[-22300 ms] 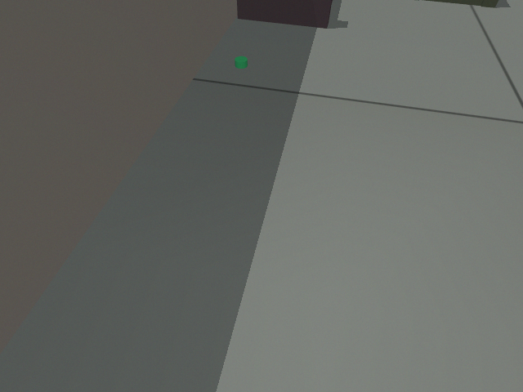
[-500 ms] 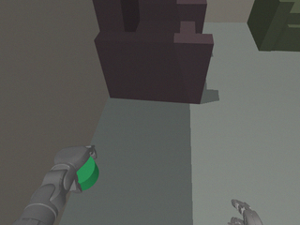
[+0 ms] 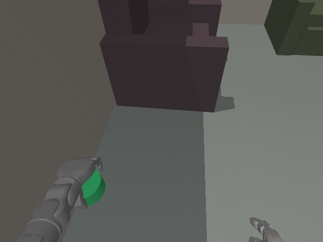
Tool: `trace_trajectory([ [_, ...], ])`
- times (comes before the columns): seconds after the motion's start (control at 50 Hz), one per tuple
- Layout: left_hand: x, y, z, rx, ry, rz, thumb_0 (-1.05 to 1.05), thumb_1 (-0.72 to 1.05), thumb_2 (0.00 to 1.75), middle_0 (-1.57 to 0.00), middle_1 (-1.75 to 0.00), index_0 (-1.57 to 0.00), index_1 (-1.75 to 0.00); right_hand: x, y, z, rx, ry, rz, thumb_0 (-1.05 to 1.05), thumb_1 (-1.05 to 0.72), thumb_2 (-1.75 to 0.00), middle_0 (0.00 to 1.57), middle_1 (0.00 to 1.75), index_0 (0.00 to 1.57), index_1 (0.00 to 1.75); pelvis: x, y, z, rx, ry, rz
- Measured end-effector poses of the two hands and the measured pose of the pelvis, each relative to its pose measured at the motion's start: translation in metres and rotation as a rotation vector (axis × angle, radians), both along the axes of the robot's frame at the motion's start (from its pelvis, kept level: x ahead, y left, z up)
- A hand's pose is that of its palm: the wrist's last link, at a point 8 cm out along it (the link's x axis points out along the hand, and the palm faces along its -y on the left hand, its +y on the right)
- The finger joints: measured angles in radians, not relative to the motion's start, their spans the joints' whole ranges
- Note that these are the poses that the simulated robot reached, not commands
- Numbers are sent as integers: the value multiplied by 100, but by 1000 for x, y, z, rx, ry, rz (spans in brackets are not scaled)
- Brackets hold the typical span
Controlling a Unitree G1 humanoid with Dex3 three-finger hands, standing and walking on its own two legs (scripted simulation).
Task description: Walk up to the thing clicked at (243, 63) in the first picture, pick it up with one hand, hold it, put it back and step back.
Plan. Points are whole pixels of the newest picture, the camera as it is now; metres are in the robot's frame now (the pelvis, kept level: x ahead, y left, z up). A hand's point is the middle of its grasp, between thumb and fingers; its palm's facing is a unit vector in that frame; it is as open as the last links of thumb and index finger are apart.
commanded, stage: crouch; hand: left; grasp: from above
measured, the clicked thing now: (86, 186) +0.30 +0.23 -0.08
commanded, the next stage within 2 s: lower in 1.86 s
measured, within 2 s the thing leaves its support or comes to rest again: neither
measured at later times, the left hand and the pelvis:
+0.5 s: hand (98, 194) +0.34 +0.24 -0.24, palm faces -0.42 +0.03 -0.91, open 11.5 cm; pelvis -0.04 +0.00 -0.12, yaw +1 degrees
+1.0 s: hand (111, 204) +0.38 +0.25 -0.47, palm faces -0.45 -0.01 -0.89, open 11.5 cm; pelvis -0.06 +0.01 -0.31, yaw +0 degrees
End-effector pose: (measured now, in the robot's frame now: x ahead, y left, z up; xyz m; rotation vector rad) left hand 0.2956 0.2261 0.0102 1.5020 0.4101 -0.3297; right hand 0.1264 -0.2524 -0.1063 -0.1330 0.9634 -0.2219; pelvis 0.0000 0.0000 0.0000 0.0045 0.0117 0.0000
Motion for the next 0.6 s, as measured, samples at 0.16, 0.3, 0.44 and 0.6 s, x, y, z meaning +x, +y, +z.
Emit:
trace_trajectory([
  [0.16,-3,2,-36,16,21,-5,1,-19,67,-44,-79,-50,-75,-12,-6,-7,-25,53,10,1,-90,-90,20,30,20,30,-5,-2,-7,-2,49,12],
  [0.3,9,5,-89,50,17,-26,0,-19,67,-44,-79,-50,-76,-43,-21,-36,-77,148,10,1,-90,-90,20,30,20,30,-17,-1,-37,-14,182,21],
  [0.44,35,9,-157,79,-28,-31,0,-18,66,-43,-79,-49,-76,-91,-33,-91,-136,261,-30,1,-90,-90,20,30,20,30,-31,2,-95,-31,337,20],
  [0.6,63,15,-239,83,-45,-1,0,-18,66,-43,-78,-49,-75,-138,-25,-168,-147,370,-73,1,-90,-90,20,30,20,30,-46,8,-169,-48,482,17],
])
